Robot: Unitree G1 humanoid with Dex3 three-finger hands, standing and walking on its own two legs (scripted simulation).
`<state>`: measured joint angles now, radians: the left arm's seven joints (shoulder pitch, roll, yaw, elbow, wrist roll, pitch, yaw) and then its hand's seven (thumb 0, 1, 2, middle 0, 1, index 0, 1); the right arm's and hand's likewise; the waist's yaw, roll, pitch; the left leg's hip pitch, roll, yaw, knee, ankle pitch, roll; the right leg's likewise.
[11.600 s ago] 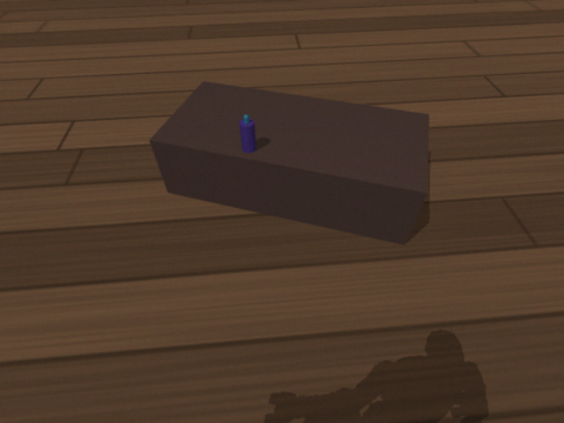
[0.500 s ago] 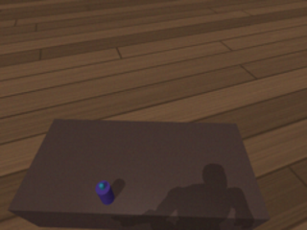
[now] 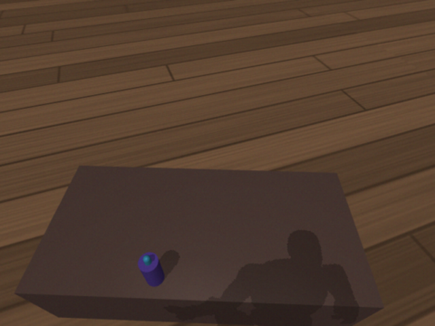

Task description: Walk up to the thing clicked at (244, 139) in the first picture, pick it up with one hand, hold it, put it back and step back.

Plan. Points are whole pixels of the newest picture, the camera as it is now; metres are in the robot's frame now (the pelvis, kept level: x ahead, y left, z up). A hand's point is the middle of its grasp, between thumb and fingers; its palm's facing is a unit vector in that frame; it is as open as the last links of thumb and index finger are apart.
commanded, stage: stand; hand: left
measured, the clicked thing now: (151, 268) +0.38 +0.23 -0.37
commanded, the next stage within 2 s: go down in 0.22 s
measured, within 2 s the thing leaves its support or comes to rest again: neither
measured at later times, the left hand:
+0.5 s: hand out of the picture +0.14 +0.25 -0.16, palm faces +0.06 -0.95 -0.31, open 9.5 cm
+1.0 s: hand out of the picture +0.15 +0.28 -0.16, palm faces +0.08 -0.94 -0.32, open 17.2 cm
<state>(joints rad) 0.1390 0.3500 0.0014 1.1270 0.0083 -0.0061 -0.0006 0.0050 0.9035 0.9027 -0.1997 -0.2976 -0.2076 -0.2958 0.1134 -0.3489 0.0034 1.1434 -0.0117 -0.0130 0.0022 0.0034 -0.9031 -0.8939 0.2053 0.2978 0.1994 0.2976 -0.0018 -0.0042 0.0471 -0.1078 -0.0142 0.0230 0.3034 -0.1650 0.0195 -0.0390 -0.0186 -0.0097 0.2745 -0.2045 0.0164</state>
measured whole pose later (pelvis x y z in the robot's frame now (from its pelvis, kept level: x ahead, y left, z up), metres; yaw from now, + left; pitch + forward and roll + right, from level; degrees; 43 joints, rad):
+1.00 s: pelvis +0.00 +0.00 -0.04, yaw +0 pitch +10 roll -2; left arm 0.20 0.38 0.22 0.53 0.02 0.29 -0.11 0.00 -0.50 0.04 -0.08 -0.05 -0.09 -0.04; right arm 0.25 -0.27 0.01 0.62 0.03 -0.13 -0.09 0.01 -0.87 -0.88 0.20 0.30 0.20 0.30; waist -0.02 0.01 -0.08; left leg -0.60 0.02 0.00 0.83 -0.41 0.01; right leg -0.51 0.01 -0.03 0.77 -0.44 0.00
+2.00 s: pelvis -0.02 +0.00 -0.08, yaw +0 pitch +15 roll -3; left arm -0.03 0.63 0.51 0.68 -0.07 0.14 -0.39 -0.01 -0.58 0.02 -0.09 -0.03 -0.08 -0.04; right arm 0.30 -0.29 0.03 0.63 0.01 -0.26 -0.16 0.01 -0.88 -0.89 0.21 0.30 0.20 0.30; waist -0.05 0.01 -0.11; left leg -0.84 0.03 -0.03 1.05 -0.47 0.01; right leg -0.74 0.02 -0.05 0.98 -0.50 0.00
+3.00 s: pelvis -0.03 +0.00 -0.09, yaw +0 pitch +20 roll -4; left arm -0.39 0.81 0.67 1.14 -0.04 -0.19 -0.53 -0.01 -0.50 0.08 -0.06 -0.01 -0.04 -0.03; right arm 0.28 -0.31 0.06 0.68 -0.03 -0.18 -0.14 0.01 -0.89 -0.90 0.21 0.30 0.20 0.30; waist -0.06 -0.02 -0.08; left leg -1.00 0.04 -0.04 1.12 -0.46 0.01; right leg -0.89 0.03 -0.07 1.05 -0.50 0.00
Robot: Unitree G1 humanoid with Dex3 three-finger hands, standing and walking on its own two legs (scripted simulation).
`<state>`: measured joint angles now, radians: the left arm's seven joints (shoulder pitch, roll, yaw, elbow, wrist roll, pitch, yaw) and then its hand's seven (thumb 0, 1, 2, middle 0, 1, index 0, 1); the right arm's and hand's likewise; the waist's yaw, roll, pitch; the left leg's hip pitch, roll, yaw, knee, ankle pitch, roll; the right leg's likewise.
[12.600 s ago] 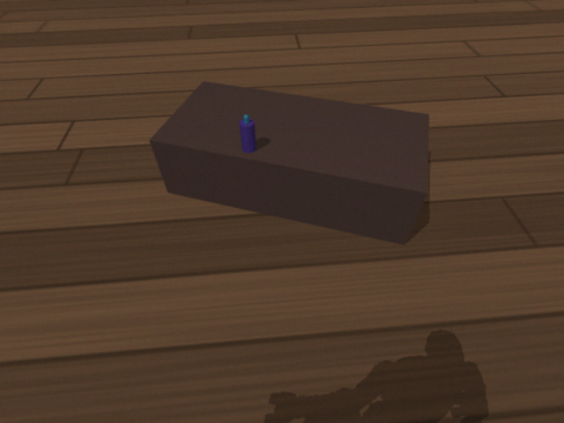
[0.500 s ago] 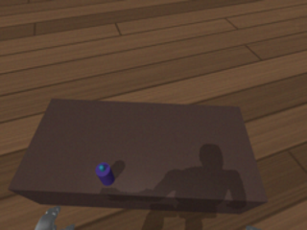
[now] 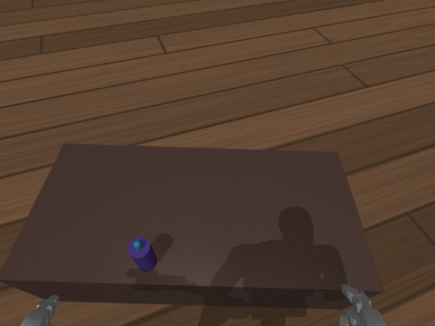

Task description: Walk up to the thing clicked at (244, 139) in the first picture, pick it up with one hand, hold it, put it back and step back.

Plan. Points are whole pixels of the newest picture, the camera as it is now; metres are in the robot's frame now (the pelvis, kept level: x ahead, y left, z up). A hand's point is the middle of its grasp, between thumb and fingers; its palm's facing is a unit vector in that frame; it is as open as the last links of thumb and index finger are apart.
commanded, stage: go down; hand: left
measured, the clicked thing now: (142, 253) +0.37 +0.23 -0.33
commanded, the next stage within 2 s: none
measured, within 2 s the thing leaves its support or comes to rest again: neither
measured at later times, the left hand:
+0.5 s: hand out of the picture +0.14 +0.30 -0.10, palm faces +0.09 -0.95 -0.31, open 17.5 cm
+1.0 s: hand (26, 288) +0.22 +0.36 -0.07, palm faces +0.18 -0.95 -0.24, open 17.6 cm
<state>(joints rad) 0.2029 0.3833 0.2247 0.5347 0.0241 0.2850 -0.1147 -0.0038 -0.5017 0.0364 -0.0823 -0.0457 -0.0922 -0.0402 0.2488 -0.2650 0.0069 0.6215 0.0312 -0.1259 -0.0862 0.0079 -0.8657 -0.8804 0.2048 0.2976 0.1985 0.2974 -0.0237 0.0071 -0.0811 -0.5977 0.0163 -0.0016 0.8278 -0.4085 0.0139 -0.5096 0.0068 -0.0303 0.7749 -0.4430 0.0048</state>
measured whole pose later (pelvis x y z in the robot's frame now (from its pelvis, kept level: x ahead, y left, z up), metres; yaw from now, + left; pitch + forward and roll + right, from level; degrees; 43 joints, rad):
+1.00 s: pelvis -0.02 +0.00 -0.03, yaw +0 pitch +15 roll -3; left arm -0.03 0.63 0.51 0.68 -0.07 0.14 -0.39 -0.01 -0.58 0.02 -0.09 -0.03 -0.08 -0.04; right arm 0.30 -0.29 0.03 0.63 0.01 -0.26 -0.16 0.01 -0.88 -0.89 0.21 0.30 0.20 0.30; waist -0.05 0.01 -0.11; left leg -0.84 0.03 -0.03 1.05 -0.47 0.01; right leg -0.74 0.02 -0.05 0.98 -0.50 0.00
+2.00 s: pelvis -0.04 +0.00 -0.05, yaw -1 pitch +20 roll -4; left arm -0.39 0.81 0.67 1.14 -0.04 -0.19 -0.53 -0.01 -0.50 0.08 -0.06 -0.01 -0.04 -0.03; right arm 0.28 -0.31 0.06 0.68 -0.03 -0.18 -0.14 0.01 -0.89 -0.90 0.21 0.30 0.20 0.30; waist -0.06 -0.02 -0.08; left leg -1.00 0.04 -0.04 1.12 -0.46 0.01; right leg -0.89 0.03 -0.07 1.05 -0.50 0.00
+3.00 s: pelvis -0.08 +0.00 -0.26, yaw -5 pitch +34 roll -7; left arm -0.63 0.73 0.83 1.19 -0.27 -0.66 -0.68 -0.01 -0.51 0.05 -0.06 -0.05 -0.04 -0.07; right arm 0.08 -0.30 0.11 0.71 -0.12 -0.19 -0.08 0.00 -0.90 -0.90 0.21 0.30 0.20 0.30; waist -0.09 -0.05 -0.14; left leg -1.87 0.05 -0.08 1.96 -0.67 0.01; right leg -1.76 0.04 -0.10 1.91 -0.74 -0.01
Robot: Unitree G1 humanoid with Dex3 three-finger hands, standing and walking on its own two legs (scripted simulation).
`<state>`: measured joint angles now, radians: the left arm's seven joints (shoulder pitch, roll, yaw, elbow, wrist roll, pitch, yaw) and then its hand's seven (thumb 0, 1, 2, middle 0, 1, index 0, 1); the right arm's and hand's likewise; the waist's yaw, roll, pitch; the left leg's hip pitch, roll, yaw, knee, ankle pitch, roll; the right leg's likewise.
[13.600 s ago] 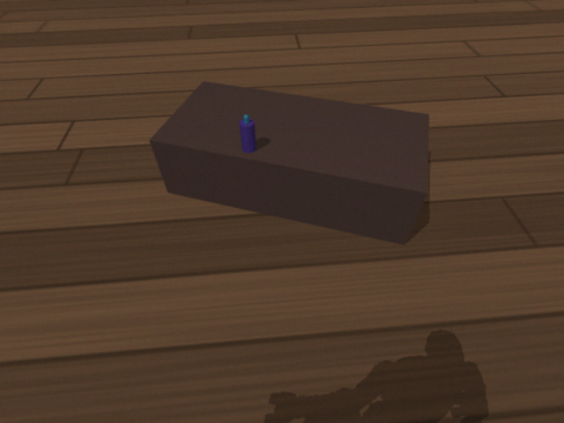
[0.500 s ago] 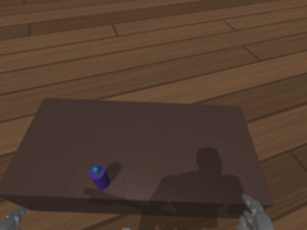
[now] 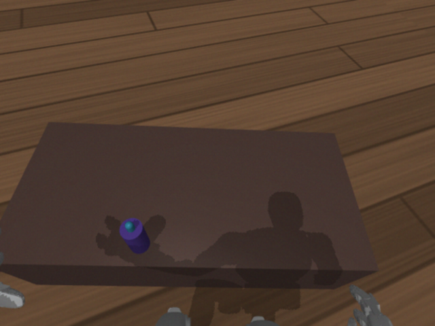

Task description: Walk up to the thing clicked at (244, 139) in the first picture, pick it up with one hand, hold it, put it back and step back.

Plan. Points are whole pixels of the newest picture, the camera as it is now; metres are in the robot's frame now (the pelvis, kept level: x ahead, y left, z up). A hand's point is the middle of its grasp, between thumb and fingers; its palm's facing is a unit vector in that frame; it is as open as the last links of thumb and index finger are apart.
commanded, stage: go down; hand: left
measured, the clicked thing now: (134, 234) +0.40 +0.23 -0.29
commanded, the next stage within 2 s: approach in 1.32 s
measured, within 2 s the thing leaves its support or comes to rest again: neither
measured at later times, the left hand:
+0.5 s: hand (0, 245) +0.29 +0.39 -0.03, palm faces +0.22 -0.96 -0.18, open 17.2 cm
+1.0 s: hand out of the picture +0.30 +0.40 -0.03, palm faces +0.23 -0.96 -0.17, open 17.4 cm
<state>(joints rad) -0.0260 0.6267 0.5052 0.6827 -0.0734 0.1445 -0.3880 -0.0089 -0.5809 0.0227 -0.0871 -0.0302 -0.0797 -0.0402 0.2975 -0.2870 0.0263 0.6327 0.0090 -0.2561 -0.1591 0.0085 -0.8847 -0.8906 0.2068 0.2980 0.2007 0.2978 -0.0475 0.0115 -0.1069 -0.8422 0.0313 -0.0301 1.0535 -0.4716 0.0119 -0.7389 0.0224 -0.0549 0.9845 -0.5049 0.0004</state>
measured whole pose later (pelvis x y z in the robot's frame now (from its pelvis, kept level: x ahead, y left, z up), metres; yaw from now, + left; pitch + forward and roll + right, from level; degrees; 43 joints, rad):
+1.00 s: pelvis -0.01 +0.00 -0.02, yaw -1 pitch +20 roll -4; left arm -0.39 0.81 0.67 1.14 -0.04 -0.19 -0.53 -0.01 -0.50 0.08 -0.06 -0.01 -0.04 -0.03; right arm 0.28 -0.31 0.06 0.68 -0.03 -0.18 -0.14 0.01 -0.89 -0.90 0.21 0.30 0.20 0.30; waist -0.06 -0.02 -0.08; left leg -1.00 0.04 -0.04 1.12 -0.46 0.01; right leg -0.89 0.03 -0.07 1.05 -0.50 0.00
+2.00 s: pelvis -0.06 +0.00 -0.23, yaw -5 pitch +34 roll -7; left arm -0.63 0.73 0.83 1.19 -0.27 -0.66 -0.68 -0.01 -0.51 0.05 -0.06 -0.05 -0.04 -0.07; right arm 0.08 -0.30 0.11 0.71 -0.12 -0.19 -0.08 0.00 -0.90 -0.90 0.21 0.30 0.20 0.30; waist -0.09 -0.05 -0.14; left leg -1.87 0.05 -0.08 1.96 -0.67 0.01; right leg -1.76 0.04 -0.10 1.91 -0.74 -0.01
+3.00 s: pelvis -0.08 -0.01 -0.31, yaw -7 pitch +33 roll -5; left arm -0.62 0.47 0.58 0.89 -0.19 -0.54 -0.27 -0.02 -0.60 0.00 -0.06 -0.02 -0.07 -0.02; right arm 0.07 -0.29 0.04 0.67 -0.06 -0.03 0.02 0.00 -0.94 -0.90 0.20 0.30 0.20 0.30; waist -0.07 -0.02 -0.13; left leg -2.10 0.07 -0.09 2.18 -0.67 0.00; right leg -2.01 0.05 -0.10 2.16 -0.74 -0.03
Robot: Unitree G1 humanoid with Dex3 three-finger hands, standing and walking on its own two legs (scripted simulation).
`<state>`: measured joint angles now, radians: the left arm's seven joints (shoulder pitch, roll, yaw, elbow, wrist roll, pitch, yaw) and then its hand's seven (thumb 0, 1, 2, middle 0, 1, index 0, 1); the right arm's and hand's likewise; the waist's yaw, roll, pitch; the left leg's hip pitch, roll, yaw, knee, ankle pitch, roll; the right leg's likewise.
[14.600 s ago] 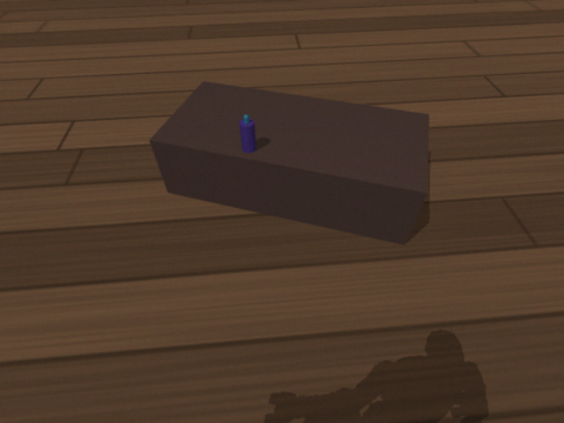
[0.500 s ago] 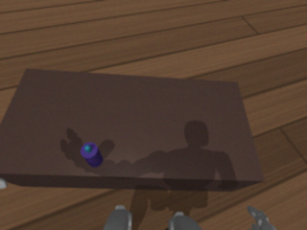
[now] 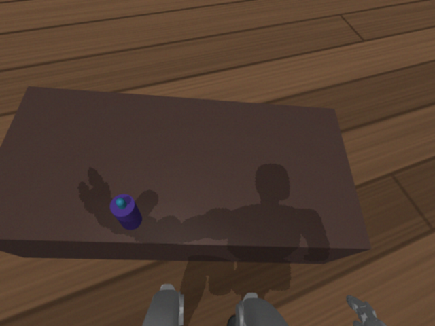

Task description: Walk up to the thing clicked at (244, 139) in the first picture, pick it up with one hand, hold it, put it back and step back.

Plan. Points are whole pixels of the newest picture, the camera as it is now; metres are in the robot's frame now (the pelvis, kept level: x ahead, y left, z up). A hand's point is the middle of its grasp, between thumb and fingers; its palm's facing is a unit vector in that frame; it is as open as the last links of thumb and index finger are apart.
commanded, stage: go down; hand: left
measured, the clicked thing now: (126, 211) +0.41 +0.23 -0.28
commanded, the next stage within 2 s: approach in 0.32 s
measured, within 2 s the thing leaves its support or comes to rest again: neither
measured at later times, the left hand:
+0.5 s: hand out of the picture +0.32 +0.41 -0.01, palm faces +0.24 -0.96 -0.14, open 17.6 cm
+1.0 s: hand (63, 220) +0.36 +0.36 -0.22, palm faces +0.22 -0.97 +0.02, open 17.4 cm
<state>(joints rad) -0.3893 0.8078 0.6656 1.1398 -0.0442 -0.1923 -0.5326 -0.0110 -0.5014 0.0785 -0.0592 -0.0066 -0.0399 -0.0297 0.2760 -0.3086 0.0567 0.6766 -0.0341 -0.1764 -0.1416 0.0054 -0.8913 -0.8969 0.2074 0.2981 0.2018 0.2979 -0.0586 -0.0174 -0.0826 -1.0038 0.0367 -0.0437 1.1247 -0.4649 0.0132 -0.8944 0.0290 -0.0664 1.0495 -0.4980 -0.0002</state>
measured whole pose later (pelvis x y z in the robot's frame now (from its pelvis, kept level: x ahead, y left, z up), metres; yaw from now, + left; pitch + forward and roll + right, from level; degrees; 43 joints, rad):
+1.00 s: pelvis -0.05 +0.00 -0.21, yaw -5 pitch +34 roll -7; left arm -0.63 0.73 0.83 1.19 -0.27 -0.66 -0.68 -0.01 -0.51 0.05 -0.06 -0.05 -0.04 -0.07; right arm 0.08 -0.30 0.11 0.71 -0.12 -0.19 -0.08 0.00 -0.90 -0.90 0.21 0.30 0.20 0.30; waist -0.09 -0.05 -0.14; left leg -1.87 0.05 -0.08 1.96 -0.67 0.01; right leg -1.76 0.04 -0.10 1.91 -0.74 -0.01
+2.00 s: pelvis -0.07 -0.02 -0.29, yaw -6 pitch +33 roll -5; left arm -0.62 0.47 0.58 0.89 -0.19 -0.54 -0.27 -0.02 -0.60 0.00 -0.06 -0.02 -0.07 -0.02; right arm 0.07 -0.29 0.04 0.67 -0.06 -0.03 0.02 0.00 -0.94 -0.90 0.20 0.30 0.20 0.30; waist -0.07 -0.02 -0.13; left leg -2.10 0.07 -0.09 2.18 -0.67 0.00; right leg -2.01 0.05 -0.10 2.16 -0.74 -0.03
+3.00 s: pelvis -0.07 -0.01 -0.29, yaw -7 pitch +33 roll -6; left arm -0.73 0.56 0.60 0.99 -0.15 -0.53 -0.23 0.00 -0.24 0.73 -0.90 -0.89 -0.90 -0.89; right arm 0.12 -0.29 0.08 0.66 -0.06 0.03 0.02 0.00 -0.91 -0.89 0.20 0.30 0.20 0.30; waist -0.12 -0.01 -0.11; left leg -2.12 0.07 -0.10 2.20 -0.66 0.00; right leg -2.02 0.06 -0.11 2.16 -0.72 -0.02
